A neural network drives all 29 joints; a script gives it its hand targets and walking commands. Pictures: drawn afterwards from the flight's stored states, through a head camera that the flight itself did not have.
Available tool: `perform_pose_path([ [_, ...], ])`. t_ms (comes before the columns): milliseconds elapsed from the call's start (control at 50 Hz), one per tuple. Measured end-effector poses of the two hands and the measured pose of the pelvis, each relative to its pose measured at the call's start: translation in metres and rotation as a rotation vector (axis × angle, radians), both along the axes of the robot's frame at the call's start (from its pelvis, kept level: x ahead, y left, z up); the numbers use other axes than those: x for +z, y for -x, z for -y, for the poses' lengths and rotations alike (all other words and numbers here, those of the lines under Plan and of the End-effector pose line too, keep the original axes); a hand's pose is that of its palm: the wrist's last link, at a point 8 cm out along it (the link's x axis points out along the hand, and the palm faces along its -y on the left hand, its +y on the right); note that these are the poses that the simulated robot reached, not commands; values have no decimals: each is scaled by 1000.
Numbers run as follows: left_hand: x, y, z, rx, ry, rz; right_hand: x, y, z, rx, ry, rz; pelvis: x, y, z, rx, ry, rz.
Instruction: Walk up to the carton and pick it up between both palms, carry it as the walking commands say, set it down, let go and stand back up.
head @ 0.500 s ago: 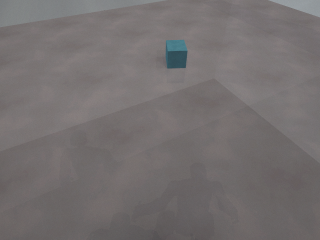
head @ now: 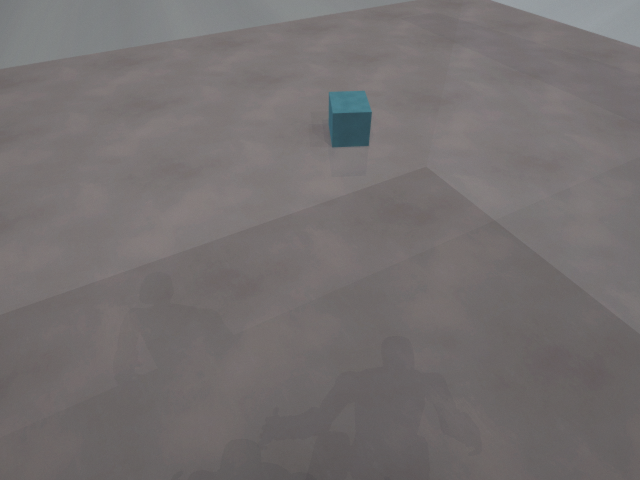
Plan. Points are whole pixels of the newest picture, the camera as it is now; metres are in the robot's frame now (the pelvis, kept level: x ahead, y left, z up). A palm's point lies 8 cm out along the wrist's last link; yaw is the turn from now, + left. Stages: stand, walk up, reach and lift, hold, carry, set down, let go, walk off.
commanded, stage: walk up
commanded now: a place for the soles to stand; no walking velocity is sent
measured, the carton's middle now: (348, 118) +2.22 -0.06 -0.67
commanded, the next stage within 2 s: none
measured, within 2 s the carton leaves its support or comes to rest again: neither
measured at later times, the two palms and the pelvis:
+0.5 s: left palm out of the picture +0.15 +0.31 -0.12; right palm (534, 350) +0.37 -0.31 -0.10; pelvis +0.19 -0.01 -0.02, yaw +2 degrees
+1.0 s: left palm (149, 332) +0.38 +0.32 -0.09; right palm (509, 255) +0.58 -0.33 -0.09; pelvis +0.42 -0.02 -0.01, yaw +4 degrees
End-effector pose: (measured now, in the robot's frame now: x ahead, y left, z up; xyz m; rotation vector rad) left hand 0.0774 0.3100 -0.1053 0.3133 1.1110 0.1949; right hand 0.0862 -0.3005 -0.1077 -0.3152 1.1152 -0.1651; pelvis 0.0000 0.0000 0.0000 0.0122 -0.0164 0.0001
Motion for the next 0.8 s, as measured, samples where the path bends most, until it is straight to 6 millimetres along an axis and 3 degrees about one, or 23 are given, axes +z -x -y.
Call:
perform_pose_path([
  [120,13,-32,-2,-51,-64,28,-6,8,46,-57,17,-10,-8,-22,22,-18,-1,4],
  [200,26,-32,-1,1,-101,71,-5,-17,61,-20,38,-63,-5,-46,32,32,30,-3],
  [280,31,-21,2,59,-108,16,2,-72,60,39,14,-22,2,-74,33,48,40,1],
  [340,27,-19,4,86,-95,-38,6,-124,52,88,-4,20,2,-99,32,54,44,2],
  [440,8,-40,2,126,-64,-104,13,-228,23,168,-18,123,-7,-153,24,56,37,7],
  [500,-11,-68,-3,126,-48,-128,12,-287,8,199,8,215,-22,-187,12,39,20,13],
  [540,-21,-97,-3,108,-36,-120,13,-311,4,183,16,275,-29,-204,8,36,8,17],
  [640,-22,-188,2,28,-14,-21,11,-328,11,127,18,261,-29,-244,12,23,-40,21],
  [720,-9,-253,7,-25,-25,32,1,-331,34,97,27,193,-27,-278,20,27,-34,25],
  [760,-3,-273,5,-20,-55,61,-8,-339,49,84,39,154,-31,-299,27,39,-21,34],
  [800,1,-279,1,17,-94,80,-13,-355,57,74,53,111,-32,-320,32,52,-8,21],
])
